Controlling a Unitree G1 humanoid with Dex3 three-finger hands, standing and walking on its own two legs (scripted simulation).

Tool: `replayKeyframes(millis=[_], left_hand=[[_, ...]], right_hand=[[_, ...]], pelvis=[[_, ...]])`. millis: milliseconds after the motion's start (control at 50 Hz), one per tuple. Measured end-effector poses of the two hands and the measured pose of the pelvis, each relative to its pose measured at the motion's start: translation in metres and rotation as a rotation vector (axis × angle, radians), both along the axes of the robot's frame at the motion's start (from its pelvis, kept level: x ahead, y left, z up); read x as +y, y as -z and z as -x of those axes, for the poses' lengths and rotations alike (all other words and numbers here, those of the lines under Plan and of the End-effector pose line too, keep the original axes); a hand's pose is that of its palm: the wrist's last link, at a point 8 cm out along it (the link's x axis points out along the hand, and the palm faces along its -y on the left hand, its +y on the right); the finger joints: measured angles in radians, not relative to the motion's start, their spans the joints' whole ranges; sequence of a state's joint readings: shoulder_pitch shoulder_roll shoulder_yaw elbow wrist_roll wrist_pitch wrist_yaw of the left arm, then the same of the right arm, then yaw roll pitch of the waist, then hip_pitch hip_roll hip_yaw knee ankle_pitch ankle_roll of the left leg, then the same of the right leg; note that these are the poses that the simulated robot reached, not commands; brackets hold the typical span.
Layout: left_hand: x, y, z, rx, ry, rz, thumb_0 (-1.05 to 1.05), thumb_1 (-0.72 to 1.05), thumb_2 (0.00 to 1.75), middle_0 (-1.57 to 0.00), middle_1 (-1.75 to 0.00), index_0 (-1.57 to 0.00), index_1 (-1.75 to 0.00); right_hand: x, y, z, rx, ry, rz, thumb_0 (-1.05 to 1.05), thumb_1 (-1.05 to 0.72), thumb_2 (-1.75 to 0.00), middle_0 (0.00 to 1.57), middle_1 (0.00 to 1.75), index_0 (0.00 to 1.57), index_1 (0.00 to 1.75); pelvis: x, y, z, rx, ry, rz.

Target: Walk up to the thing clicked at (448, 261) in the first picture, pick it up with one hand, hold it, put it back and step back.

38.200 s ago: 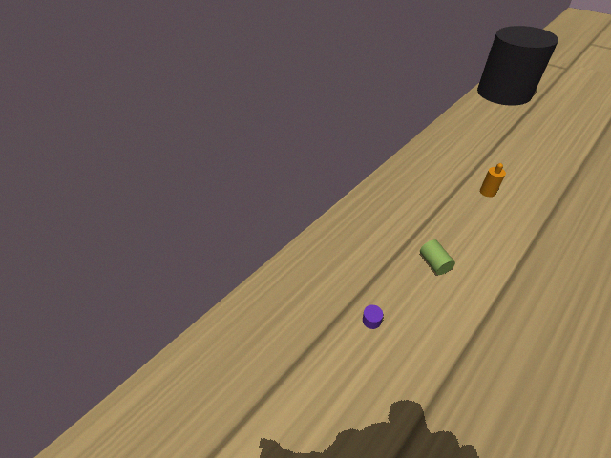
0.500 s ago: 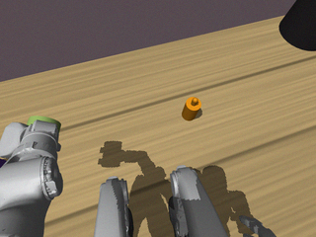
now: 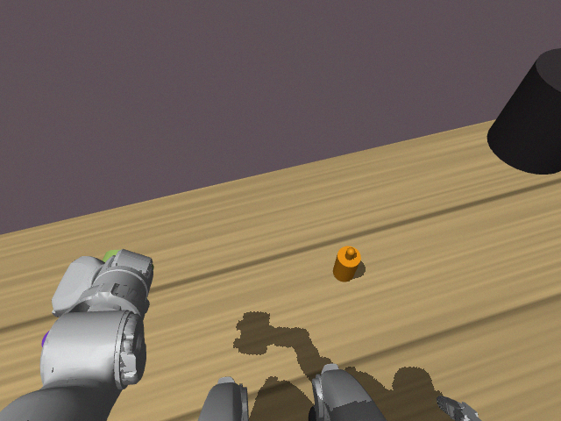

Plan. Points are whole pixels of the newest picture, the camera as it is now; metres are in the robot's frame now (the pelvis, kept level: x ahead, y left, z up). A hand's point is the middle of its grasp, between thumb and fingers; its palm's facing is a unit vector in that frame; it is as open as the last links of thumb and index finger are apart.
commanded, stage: lift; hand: left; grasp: from above
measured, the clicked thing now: (116, 292) +0.36 +0.28 -0.09
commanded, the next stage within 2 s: hold in 0.32 s
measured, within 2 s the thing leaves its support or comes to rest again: neither
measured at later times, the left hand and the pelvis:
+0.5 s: hand (100, 271) +0.36 +0.26 +0.01, palm faces -0.06 -0.46 -0.89, open 11.3 cm; pelvis +0.03 +0.01 +0.05, yaw -1 degrees
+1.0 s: hand (108, 246) +0.39 +0.25 +0.02, palm faces -0.02 -0.45 -0.89, open 11.3 cm; pelvis +0.06 +0.01 +0.07, yaw +0 degrees
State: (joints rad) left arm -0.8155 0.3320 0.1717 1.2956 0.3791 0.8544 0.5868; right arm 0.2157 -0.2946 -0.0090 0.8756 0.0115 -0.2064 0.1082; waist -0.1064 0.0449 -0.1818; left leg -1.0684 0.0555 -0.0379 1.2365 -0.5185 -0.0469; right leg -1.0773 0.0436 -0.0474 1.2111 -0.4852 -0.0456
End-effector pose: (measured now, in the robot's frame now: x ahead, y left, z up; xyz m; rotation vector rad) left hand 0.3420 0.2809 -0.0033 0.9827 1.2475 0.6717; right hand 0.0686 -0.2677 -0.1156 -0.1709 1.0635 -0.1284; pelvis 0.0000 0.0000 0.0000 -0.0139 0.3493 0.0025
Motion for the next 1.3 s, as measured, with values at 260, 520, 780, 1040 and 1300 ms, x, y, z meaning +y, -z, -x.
replayKeyframes(millis=[260,520,780,1040,1300], left_hand=[[-0.02,-0.033,-0.007,-0.028,-0.002,0.035,-0.02,-0.15,0.56,-0.66,-0.5,-0.6,-0.56],[-0.011,-0.07,-0.016,-0.023,-0.008,0.004,-0.02,-0.13,0.51,-0.68,-0.48,-0.61,-0.53],[-0.021,-0.065,-0.029,-0.021,0.004,0.013,-0.02,-0.11,0.49,-0.65,-0.5,-0.59,-0.55],[-0.024,-0.09,-0.045,-0.078,-0.018,0.0,-0.02,-0.11,0.49,-0.63,-0.54,-0.57,-0.58],[-0.025,-0.1,-0.03,-0.039,-0.051,0.004,-0.02,-0.11,0.48,-0.65,-0.52,-0.59,-0.56]], right_hand=[[0.014,-0.026,-0.004,0.034,-0.018,-0.049,0.0,-0.89,-0.89,0.2,0.3,0.2,0.29],[0.012,-0.054,-0.033,-0.011,-0.036,-0.04,0.0,-0.89,-0.89,0.2,0.3,0.2,0.29],[0.016,-0.06,-0.063,0.0,-0.06,-0.056,0.0,-0.9,-0.89,0.2,0.3,0.2,0.29],[0.021,-0.065,-0.082,-0.015,-0.063,-0.086,0.0,-0.9,-0.89,0.2,0.3,0.2,0.29],[0.014,-0.073,-0.086,-0.033,-0.073,-0.091,0.0,-0.91,-0.9,0.2,0.3,0.2,0.29]], pelvis=[[0.006,-0.033,-0.009,-0.056,0.013,-0.003],[0.011,-0.056,-0.029,-0.109,0.011,-0.004],[0.013,-0.062,-0.046,-0.111,0.011,-0.006],[0.012,-0.069,-0.059,-0.129,0.009,-0.01],[0.006,-0.075,-0.054,-0.148,0.004,-0.017]])
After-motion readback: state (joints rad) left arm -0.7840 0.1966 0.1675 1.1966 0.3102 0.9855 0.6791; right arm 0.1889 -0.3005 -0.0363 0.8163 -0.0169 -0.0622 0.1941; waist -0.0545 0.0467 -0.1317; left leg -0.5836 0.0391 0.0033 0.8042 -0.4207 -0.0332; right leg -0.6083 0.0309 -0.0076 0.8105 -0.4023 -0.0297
